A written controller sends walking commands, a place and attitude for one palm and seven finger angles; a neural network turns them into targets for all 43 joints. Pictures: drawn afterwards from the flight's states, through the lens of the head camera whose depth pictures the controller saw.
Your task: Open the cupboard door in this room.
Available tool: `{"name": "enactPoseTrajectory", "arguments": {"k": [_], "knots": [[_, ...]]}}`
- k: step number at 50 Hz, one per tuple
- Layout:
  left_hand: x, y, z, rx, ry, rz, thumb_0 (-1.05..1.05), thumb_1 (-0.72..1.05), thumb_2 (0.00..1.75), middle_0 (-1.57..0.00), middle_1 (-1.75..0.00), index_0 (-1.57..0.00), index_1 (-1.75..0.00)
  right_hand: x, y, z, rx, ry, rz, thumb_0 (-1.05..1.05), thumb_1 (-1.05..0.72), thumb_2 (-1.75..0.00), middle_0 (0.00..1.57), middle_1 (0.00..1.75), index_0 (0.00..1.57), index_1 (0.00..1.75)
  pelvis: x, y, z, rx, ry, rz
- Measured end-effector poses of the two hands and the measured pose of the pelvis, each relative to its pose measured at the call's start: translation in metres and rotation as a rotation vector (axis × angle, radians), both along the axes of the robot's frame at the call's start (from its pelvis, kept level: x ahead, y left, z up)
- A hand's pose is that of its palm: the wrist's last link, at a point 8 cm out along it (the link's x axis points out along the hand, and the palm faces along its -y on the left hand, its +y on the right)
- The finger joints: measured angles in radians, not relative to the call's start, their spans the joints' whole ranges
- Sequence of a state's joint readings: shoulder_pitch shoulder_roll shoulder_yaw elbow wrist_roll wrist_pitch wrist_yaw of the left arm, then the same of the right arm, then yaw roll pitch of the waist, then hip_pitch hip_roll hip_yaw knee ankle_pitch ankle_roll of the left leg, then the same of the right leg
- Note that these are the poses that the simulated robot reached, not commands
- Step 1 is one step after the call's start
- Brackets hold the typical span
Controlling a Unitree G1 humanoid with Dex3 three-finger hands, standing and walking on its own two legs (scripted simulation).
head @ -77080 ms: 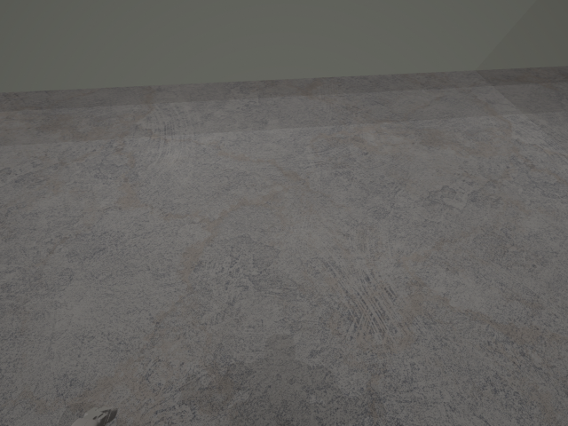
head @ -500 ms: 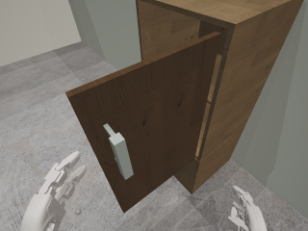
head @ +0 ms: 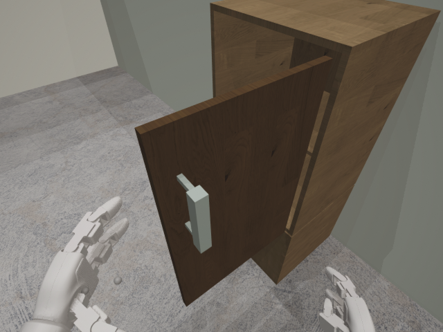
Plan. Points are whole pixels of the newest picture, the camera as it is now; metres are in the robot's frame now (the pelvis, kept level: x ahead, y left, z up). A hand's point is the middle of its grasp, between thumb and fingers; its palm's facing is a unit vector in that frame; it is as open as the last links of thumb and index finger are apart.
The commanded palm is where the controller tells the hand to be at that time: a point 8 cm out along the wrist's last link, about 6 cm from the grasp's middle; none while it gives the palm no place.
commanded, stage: draw the hand back to the body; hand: left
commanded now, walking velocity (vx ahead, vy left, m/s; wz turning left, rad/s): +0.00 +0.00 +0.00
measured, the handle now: (193, 213) +0.29 +0.08 +0.11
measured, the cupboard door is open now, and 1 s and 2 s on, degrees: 89 89 89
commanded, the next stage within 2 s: step back with the hand held close in 1.20 s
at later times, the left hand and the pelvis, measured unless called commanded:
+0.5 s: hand (76, 241) +0.19 +0.22 +0.16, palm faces +0.33 -0.87 -0.38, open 13.0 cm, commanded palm +0.15 +0.27 +0.18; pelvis +0.02 +0.00 +0.03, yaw -1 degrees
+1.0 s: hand (79, 201) +0.24 +0.23 +0.18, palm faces +0.41 -0.82 -0.41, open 7.7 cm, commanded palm +0.19 +0.28 +0.20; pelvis +0.05 -0.02 +0.03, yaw -2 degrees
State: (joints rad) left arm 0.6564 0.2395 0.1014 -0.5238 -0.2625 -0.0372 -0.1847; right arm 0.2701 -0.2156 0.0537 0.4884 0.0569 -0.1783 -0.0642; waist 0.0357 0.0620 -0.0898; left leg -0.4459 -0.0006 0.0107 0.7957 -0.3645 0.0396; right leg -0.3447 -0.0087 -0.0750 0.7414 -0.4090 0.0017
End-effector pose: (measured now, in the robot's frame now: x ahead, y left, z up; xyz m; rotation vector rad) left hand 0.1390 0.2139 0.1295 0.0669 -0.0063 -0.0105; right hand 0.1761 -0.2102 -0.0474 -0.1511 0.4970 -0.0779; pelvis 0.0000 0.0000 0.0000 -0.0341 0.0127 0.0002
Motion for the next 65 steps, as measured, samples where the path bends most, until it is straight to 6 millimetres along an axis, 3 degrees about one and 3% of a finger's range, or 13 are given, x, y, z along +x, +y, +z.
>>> {"name": "enactPoseTrajectory", "arguments": {"k": [7, 13, 26, 47, 54, 65], "knots": [[-0.002, 0.016, 0.012, 0.025, -0.026, 0.026, -0.02, -0.47, 0.31, -0.16, -0.3, -0.15, -0.3, 0.002, 0.002, 0.007, -0.019, -0.013, 0.019, 0.01, -0.9, -0.9, 0.21, 0.3, 0.2, 0.3, -0.001, 0.001, 0.005, -0.004, -0.014, 0.007], [-0.001, 0.03, 0.024, 0.206, -0.014, 0.208, -0.02, -0.34, 0.37, -0.16, -0.3, -0.16, -0.3, 0.006, 0.002, 0.014, -0.043, 0.007, 0.004, 0.01, -0.9, -0.9, 0.21, 0.3, 0.2, 0.3, 0.001, 0.001, 0.014, 0.001, -0.045, -0.004], [0.02, 0.048, 0.049, 0.337, -0.046, 0.35, -0.01, 0.08, 0.55, -0.18, -0.3, -0.18, -0.3, 0.014, -0.002, 0.004, -0.05, 0.123, 0.017, 0.01, -0.9, -0.9, 0.21, 0.3, 0.2, 0.3, 0.019, -0.001, 0.028, 0.022, -0.074, -0.014], [0.06, 0.06, 0.076, 0.397, -0.109, 0.442, 0.0, 0.77, 0.85, -0.21, -0.3, -0.2, -0.3, 0.045, -0.033, 0.001, -0.047, 0.187, -0.018, 0.01, -0.9, -0.9, 0.21, 0.3, 0.2, 0.3, 0.045, -0.019, 0.033, 0.035, -0.067, -0.025], [0.061, 0.049, 0.066, 0.377, -0.066, 0.411, 0.01, 0.86, 0.88, -0.21, -0.3, -0.21, -0.3, 0.044, -0.038, 0.0, -0.044, 0.204, -0.025, 0.01, -0.9, -0.9, 0.21, 0.3, 0.2, 0.3, 0.046, -0.024, 0.033, 0.037, -0.062, -0.026], [0.051, 0.051, 0.073, 0.389, -0.092, 0.432, 0.01, 0.89, 0.9, -0.21, -0.3, -0.21, -0.3, 0.037, -0.038, -0.001, -0.036, 0.2, -0.026, 0.01, -0.9, -0.9, 0.21, 0.3, 0.2, 0.3, 0.039, -0.026, 0.033, 0.034, -0.076, -0.023]]}}
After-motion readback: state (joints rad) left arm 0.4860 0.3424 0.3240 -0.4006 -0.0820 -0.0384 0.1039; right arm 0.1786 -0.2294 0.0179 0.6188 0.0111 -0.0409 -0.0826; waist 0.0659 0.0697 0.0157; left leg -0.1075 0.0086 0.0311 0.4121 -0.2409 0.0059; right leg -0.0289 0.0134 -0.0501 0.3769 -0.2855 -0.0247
